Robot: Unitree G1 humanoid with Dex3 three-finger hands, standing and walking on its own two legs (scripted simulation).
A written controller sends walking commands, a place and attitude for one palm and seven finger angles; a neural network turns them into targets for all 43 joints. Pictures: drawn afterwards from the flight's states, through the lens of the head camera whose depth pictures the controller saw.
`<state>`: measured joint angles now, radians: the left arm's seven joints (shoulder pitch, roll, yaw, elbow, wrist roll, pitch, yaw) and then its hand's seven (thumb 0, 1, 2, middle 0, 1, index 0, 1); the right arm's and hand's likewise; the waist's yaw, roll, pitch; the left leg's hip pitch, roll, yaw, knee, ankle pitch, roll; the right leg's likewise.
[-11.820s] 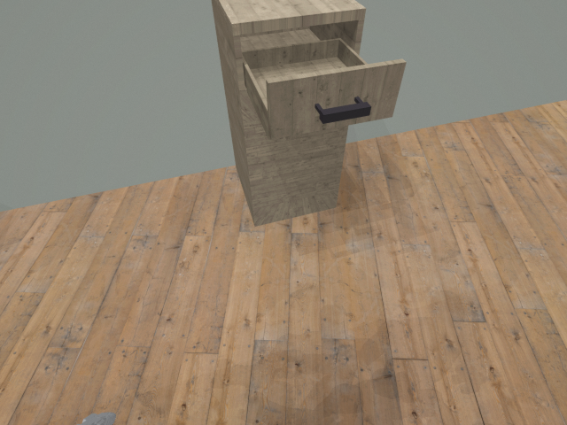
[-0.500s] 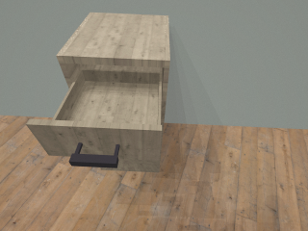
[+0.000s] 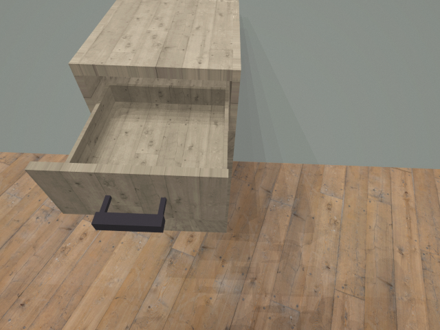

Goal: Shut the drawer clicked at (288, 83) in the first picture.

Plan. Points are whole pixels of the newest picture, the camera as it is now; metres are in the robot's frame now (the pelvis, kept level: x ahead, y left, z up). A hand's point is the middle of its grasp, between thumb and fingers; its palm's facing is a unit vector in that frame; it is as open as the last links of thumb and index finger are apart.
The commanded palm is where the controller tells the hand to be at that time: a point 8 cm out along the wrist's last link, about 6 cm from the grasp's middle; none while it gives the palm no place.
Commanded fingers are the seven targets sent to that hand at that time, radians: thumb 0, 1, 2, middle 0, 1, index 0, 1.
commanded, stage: come to a stop and stand still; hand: left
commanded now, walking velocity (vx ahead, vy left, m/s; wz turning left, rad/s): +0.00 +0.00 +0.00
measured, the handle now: (132, 211) +0.32 +0.19 +0.01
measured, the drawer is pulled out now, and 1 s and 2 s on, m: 0.30 0.30 0.29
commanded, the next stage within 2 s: look again from close up in 0.40 s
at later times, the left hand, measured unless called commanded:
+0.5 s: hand out of the picture -0.01 +0.19 -0.16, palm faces -0.01 -0.97 -0.23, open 7.4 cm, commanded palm none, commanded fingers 0.00 0.90 0.90 -0.20 -0.30 -0.20 -0.30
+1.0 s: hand out of the picture +0.02 +0.15 -0.17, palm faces +0.01 -0.98 -0.20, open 7.4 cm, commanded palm none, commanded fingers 0.00 0.90 0.90 -0.20 -0.30 -0.20 -0.30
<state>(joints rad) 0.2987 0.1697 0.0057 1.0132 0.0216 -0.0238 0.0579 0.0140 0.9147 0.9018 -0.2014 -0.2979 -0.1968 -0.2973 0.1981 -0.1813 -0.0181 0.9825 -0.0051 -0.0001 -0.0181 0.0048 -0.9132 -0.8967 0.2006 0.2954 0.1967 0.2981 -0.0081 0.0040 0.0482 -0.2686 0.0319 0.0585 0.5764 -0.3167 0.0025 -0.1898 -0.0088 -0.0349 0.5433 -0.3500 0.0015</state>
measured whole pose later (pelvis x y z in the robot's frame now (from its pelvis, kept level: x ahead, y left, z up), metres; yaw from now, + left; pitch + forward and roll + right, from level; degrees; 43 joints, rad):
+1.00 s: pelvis +0.01 -0.02 +0.01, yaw +0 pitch +0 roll +1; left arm 0.27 0.17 -0.01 1.11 0.01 -0.02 0.03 0.01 0.91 0.90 -0.20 -0.30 -0.20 -0.30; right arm 0.23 -0.17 0.02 1.13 -0.01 -0.02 -0.03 0.00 -0.92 -0.90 0.20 0.30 0.20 0.30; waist 0.00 -0.02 0.04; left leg -0.18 0.03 0.06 0.44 -0.26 -0.02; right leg -0.12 0.00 -0.04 0.46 -0.33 -0.02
